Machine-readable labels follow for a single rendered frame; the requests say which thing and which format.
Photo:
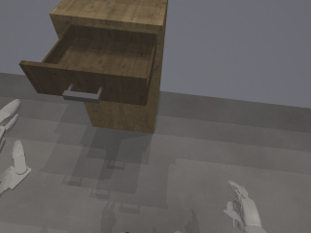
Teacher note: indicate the cabinet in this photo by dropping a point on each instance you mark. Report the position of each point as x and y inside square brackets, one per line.
[147, 16]

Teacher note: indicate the drawer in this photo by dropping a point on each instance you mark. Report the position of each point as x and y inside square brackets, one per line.
[120, 61]

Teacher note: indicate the left robot hand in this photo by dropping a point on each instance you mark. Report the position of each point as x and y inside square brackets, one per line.
[13, 176]

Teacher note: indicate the handle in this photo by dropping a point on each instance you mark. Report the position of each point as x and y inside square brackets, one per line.
[82, 96]

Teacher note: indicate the right robot hand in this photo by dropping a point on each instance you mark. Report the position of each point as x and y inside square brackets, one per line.
[246, 212]

